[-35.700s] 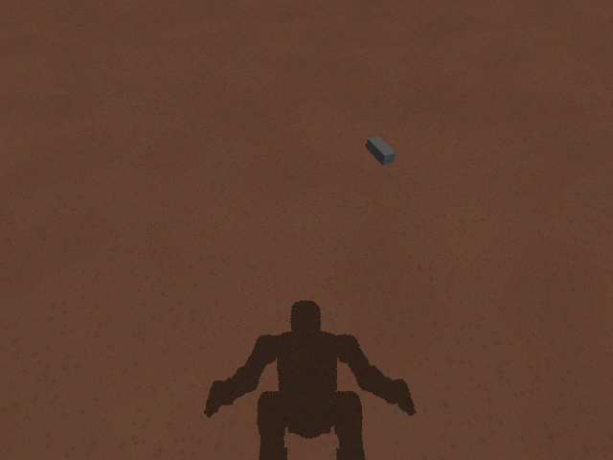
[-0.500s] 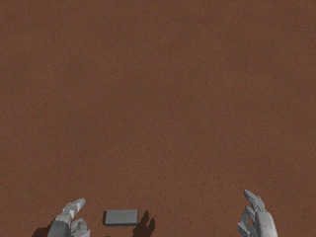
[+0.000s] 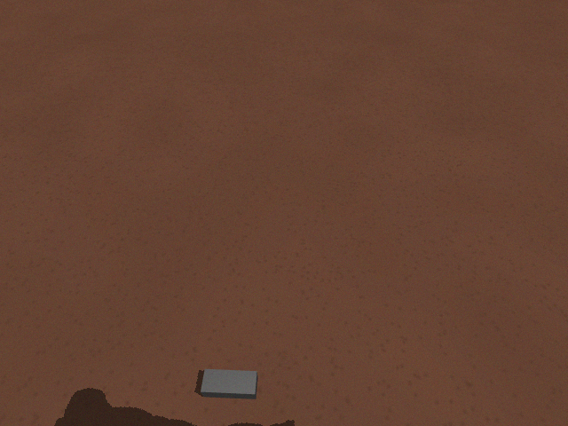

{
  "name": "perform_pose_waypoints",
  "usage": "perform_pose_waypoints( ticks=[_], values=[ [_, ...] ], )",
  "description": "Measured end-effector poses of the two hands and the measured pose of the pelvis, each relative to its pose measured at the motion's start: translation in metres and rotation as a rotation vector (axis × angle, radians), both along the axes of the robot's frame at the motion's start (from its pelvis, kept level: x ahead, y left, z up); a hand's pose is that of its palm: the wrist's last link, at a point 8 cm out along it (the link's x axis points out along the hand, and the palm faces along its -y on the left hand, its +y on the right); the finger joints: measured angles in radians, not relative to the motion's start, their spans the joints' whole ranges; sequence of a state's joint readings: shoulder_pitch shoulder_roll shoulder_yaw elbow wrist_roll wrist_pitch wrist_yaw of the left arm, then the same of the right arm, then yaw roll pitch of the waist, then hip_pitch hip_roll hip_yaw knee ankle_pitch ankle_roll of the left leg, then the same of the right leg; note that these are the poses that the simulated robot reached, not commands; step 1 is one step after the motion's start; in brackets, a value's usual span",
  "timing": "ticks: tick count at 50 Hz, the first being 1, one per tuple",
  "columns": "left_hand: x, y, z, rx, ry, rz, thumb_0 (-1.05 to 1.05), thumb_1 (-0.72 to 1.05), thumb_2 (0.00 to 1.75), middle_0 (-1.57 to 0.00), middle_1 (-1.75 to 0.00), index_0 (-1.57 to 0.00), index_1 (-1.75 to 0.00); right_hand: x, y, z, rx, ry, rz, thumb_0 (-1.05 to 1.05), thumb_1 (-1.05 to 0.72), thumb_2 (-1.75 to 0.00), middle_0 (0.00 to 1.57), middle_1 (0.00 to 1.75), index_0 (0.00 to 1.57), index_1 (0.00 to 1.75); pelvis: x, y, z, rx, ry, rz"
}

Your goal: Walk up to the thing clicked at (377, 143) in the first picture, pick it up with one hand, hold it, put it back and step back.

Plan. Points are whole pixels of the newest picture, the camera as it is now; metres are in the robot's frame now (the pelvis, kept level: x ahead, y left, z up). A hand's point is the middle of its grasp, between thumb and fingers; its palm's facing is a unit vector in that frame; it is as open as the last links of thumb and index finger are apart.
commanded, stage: stand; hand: left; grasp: from above
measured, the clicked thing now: (230, 384) +0.37 +0.19 -0.73
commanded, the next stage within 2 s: none
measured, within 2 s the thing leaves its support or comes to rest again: neither
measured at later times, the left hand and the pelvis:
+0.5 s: hand out of the picture +0.04 +0.24 -0.14, palm faces +0.04 -0.94 -0.34, open 7.4 cm; pelvis -0.01 -0.01 +0.02, yaw +0 degrees
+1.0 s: hand out of the picture +0.05 +0.23 -0.14, palm faces +0.02 -0.94 -0.33, open 7.4 cm; pelvis +0.00 -0.02 +0.02, yaw +0 degrees
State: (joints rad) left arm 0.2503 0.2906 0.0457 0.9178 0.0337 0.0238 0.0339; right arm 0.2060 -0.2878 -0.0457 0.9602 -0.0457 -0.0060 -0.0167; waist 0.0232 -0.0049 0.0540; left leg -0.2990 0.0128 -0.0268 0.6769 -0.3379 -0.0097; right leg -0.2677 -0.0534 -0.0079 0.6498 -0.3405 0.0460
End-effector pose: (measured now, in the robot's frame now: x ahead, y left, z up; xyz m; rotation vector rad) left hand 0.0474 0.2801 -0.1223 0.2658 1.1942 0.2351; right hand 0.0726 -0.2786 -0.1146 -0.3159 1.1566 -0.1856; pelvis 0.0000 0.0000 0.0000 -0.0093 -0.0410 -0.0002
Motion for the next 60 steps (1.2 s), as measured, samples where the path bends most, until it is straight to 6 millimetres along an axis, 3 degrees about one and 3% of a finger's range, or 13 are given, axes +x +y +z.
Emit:
perform_pose_waypoints(
  ticks=[12, 38, 60],
  values=[
    [-0.015, 0.0, 0.01, -0.006, 0.056, 0.027, 0.01, 0.9, 0.9, -0.2, -0.3, -0.21, -0.3, -0.007, 0.009, 0.006, 0.03, 0.029, -0.016, 0.0, -0.9, -0.9, 0.21, 0.3, 0.21, 0.3, -0.003, 0.001, 0.015, 0.002, -0.038, 0.004],
    [-0.021, -0.004, 0.019, 0.011, 0.098, 0.018, 0.01, 0.9, 0.9, -0.2, -0.3, -0.21, -0.3, -0.03, -0.021, 0.009, 0.018, 0.106, -0.041, 0.0, -0.9, -0.9, 0.21, 0.3, 0.2, 0.3, -0.009, -0.013, 0.022, 0.005, -0.039, 0.007],
    [0.02, -0.009, 0.022, -0.003, 0.053, -0.006, 0.01, 0.9, 0.9, -0.2, -0.3, -0.21, -0.3, -0.006, -0.02, 0.012, 0.017, 0.087, -0.03, 0.0, -0.9, -0.9, 0.21, 0.3, 0.21, 0.3, 0.006, -0.014, 0.024, 0.008, -0.023, -0.005]
  ],
)
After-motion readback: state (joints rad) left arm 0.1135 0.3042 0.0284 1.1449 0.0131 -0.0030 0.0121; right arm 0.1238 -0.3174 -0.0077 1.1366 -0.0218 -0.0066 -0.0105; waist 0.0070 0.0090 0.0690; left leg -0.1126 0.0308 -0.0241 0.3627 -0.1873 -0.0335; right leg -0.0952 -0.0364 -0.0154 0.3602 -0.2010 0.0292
